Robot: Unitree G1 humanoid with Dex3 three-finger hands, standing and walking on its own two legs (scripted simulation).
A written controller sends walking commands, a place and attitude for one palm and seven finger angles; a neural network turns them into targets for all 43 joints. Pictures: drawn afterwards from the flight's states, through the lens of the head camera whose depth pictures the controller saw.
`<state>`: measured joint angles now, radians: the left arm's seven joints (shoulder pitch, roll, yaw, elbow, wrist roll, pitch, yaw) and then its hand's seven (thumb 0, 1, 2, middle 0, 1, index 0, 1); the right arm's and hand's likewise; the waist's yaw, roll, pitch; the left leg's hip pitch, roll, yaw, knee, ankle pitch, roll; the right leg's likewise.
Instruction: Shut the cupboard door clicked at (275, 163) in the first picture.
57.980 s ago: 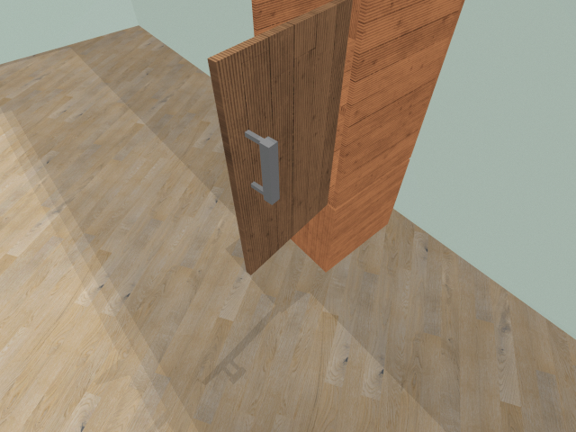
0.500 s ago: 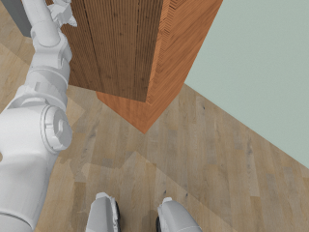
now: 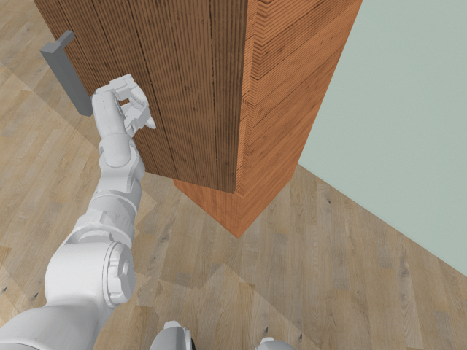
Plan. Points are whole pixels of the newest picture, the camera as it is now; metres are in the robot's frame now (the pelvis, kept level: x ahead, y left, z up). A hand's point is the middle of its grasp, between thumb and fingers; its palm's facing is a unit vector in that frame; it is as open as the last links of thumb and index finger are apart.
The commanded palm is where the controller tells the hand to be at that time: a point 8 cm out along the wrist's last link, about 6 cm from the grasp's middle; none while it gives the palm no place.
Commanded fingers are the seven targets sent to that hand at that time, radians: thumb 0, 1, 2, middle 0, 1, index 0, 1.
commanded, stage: pull the fist back off the door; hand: left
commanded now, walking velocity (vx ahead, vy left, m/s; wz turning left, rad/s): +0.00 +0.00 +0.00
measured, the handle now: (77, 75) +0.61 +0.24 +0.09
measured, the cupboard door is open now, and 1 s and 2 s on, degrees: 26 26 26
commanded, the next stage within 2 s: draw the hand back to the body in 0.14 s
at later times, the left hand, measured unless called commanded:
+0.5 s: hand (124, 129) +0.45 +0.13 +0.12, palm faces +0.24 -0.97 -0.02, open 3.1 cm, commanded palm +0.39 +0.17 +0.13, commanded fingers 0.00 0.90 0.90 -1.30 -1.50 -1.30 -1.50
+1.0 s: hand (27, 221) +0.28 +0.20 +0.17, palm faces +0.22 -0.94 -0.25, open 3.2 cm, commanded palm +0.24 +0.25 +0.19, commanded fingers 0.00 0.90 0.90 -0.81 -0.96 -0.81 -0.96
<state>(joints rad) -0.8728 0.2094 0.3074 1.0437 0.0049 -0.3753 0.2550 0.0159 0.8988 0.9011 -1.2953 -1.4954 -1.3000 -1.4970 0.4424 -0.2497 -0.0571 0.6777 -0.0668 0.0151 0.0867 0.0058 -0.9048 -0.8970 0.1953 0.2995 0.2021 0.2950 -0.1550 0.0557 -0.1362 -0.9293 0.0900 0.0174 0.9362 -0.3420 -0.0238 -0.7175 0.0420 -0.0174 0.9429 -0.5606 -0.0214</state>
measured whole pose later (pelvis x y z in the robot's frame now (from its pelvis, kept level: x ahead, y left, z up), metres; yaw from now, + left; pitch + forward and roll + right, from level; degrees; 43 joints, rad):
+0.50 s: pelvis +0.00 -0.01 +0.02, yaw +0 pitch +13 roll +1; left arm -0.58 0.16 0.26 0.78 -0.08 -0.30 0.17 0.02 0.90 0.90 -1.29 -1.50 -1.30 -1.50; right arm 0.38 -0.23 -0.03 0.64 -0.01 0.05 0.04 0.01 -0.91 -0.90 0.19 0.30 0.20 0.29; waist -0.08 0.06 -0.13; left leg -0.73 0.08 0.04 0.82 -0.31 -0.03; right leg -0.54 0.03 0.00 0.86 -0.54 -0.03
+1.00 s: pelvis -0.01 +0.01 +0.06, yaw +1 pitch -1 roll +0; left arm 0.03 0.27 0.10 0.08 -0.08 -0.08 0.08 0.01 0.89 0.90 -1.06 -1.23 -1.06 -1.23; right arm 0.15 -0.23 0.02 0.57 0.05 0.02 -0.08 0.01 -0.90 -0.90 0.19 0.30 0.20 0.29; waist 0.02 0.06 -0.04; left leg -0.31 0.04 0.05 0.50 -0.17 -0.01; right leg -0.11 0.00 0.00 0.50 -0.38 0.00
